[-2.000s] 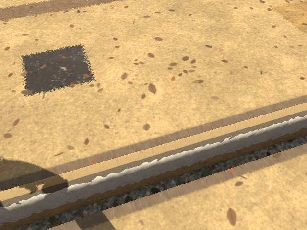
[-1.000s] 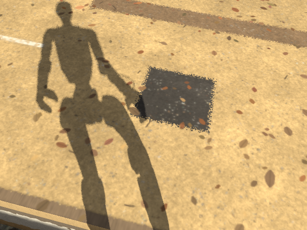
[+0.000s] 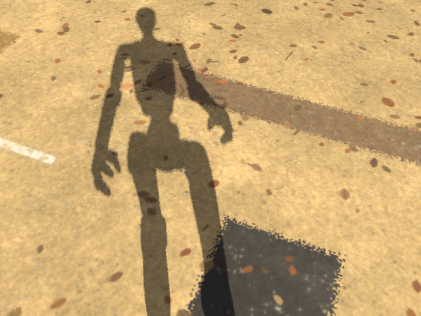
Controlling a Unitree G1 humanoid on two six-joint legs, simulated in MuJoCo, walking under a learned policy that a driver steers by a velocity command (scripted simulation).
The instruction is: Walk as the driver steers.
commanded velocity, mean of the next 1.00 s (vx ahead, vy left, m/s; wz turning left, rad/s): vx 0.50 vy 0.00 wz -0.34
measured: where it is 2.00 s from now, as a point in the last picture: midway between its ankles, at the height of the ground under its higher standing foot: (299, 213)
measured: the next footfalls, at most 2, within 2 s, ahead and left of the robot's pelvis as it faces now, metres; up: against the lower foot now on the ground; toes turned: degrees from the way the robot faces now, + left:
left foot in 0.02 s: +0.17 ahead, +0.12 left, +0.00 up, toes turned +3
right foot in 0.56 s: +0.49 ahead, -0.13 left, +0.00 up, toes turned -11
